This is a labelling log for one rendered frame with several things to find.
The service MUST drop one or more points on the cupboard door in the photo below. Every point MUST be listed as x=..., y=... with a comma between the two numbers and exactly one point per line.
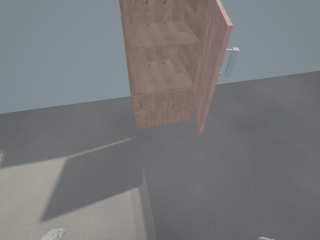
x=216, y=35

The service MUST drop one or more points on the left robot hand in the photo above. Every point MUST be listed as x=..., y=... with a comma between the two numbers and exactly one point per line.
x=54, y=234

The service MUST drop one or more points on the handle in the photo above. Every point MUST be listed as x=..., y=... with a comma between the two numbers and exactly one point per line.
x=231, y=62

